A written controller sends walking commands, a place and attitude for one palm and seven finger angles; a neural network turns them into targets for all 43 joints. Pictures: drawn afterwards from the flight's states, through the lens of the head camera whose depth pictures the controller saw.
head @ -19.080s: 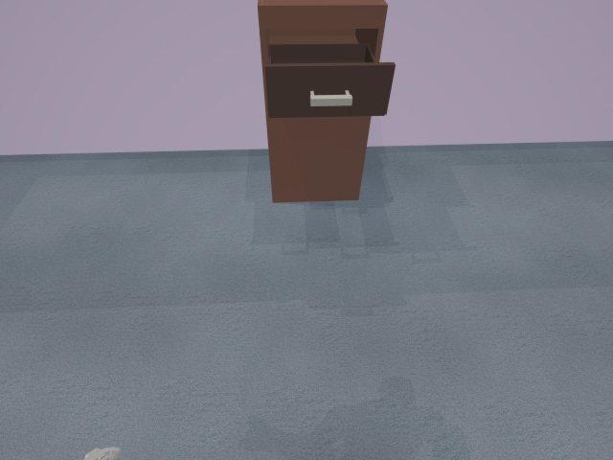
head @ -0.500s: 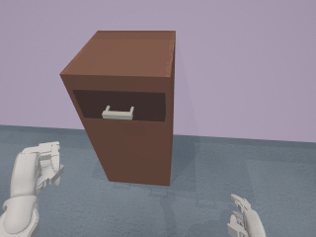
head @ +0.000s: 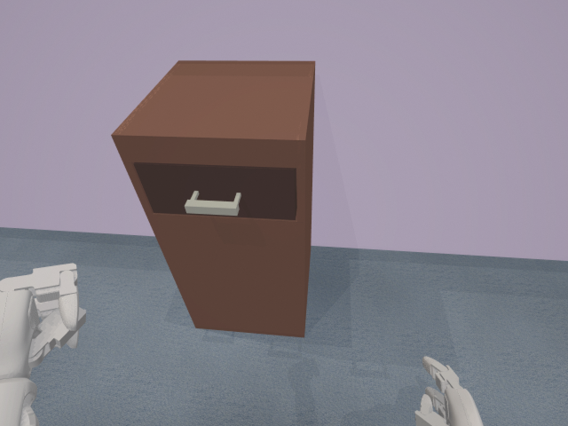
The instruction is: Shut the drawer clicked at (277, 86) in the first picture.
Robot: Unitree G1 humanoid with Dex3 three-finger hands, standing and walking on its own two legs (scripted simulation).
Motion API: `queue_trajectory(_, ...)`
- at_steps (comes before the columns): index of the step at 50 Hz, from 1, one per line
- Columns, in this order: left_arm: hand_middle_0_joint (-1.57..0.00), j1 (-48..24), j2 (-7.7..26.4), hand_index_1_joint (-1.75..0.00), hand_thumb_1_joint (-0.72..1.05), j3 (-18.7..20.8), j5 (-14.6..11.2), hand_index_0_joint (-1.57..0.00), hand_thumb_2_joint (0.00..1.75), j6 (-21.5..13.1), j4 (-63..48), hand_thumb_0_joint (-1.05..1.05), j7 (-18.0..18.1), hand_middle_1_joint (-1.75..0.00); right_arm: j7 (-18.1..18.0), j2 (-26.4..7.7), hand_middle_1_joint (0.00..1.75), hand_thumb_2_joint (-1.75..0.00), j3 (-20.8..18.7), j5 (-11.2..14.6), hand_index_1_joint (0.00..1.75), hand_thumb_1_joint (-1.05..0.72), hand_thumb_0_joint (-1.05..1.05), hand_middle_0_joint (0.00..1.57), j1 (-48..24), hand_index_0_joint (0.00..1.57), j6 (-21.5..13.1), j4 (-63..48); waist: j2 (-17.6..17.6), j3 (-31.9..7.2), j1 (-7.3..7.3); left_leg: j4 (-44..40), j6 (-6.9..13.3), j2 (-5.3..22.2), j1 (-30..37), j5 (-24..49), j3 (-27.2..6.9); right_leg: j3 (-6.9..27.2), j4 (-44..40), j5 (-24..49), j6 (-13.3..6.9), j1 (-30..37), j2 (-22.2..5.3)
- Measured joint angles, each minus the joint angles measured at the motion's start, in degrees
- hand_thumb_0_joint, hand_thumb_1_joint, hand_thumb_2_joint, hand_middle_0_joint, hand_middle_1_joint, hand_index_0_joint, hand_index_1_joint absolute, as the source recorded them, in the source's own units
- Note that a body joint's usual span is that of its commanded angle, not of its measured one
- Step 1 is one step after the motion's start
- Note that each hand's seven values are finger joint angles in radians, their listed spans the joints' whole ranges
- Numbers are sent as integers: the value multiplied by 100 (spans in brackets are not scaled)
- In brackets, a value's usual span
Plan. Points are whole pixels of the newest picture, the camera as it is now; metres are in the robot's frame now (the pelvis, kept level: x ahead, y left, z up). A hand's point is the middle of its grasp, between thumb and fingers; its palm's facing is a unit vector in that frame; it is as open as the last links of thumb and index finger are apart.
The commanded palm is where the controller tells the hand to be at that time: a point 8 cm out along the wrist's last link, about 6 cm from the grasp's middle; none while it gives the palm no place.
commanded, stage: step back with the hand held close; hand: left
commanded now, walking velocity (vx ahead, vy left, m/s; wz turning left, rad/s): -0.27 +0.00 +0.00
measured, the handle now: (214, 201) +0.61 +0.24 -0.06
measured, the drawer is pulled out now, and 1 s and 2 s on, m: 0.00 0.00 0.00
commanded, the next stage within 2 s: stop stepping back and stand still in 1.38 s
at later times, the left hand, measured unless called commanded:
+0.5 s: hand (33, 357) +0.14 +0.27 +0.15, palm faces +0.35 -0.80 -0.48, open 3.2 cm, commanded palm +0.08 +0.31 +0.17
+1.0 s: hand out of the picture +0.08 +0.26 +0.16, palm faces +0.35 -0.80 -0.49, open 3.2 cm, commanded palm +0.01 +0.30 +0.17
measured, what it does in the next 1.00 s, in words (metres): shifts its weight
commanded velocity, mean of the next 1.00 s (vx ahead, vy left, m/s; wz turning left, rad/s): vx -0.31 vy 0.00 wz -0.02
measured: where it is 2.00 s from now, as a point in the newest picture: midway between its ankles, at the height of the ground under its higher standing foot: outside the picture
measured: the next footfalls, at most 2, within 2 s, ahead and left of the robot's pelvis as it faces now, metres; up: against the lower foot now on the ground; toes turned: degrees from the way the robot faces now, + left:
right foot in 1.44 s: -0.26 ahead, -0.12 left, +0.00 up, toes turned -2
right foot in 1.88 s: -0.22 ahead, -0.05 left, +0.00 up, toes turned -3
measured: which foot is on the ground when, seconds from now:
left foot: down 0.00-1.00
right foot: down 0.00-1.00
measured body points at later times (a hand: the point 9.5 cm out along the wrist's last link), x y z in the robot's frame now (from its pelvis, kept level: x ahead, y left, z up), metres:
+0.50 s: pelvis -0.05 +0.03 -0.01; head -0.03 +0.02 +0.44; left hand +0.11 +0.31 +0.18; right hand +0.13 -0.21 -0.09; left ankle -0.01 +0.12 -0.74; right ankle -0.01 -0.10 -0.74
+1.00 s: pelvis -0.11 +0.02 -0.02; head -0.07 +0.03 +0.43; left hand +0.06 +0.30 +0.18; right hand +0.09 -0.21 -0.09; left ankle -0.01 +0.12 -0.74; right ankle -0.05 -0.10 -0.74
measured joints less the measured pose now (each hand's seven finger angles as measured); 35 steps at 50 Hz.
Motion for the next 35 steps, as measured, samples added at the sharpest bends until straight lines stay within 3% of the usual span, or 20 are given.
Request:
queue_trajectory(4, -141, 121, 68, -160, 89, 252, 38, -140, 90, -255, -102, 1, 27, -160, 57, 0, 30, -90, -51, -32, 30, -91, 1, 20, -65, 20, 217, -123, -58, -23, -162, 120, 8, 6, -369, 21, -28, -28, -4, 89, 14, -306, 5)
queue_trajectory(10, -140, 509, 158, -160, 89, 228, 42, -140, 90, -330, -358, 1, 45, -160, 16, -92, 30, -90, -207, -28, 30, -91, 1, 20, -81, 20, 477, -224, -127, 35, -263, 53, 102, -129, -653, 167, 49, 43, 119, 151, 111, -687, -137)
queue_trajectory(18, -140, 635, 369, -160, 89, 361, 38, -140, 90, -346, -567, 1, 122, -160, -59, -33, 30, -90, -256, 5, 30, -91, 1, 20, -101, 20, 597, -280, -229, 83, -235, 134, 187, -239, -931, 298, 94, 85, 313, 229, 190, -1015, -255)
queue_trajectory(35, -141, 614, 291, -160, 89, 369, 159, -140, 90, -634, -923, 1, 310, -160, -58, 28, 30, -90, -161, -18, 30, -90, 1, 20, -68, 21, 335, -296, -325, 110, -248, 751, 238, -154, -1656, 368, -3, -13, 484, 502, 198, -1502, -172)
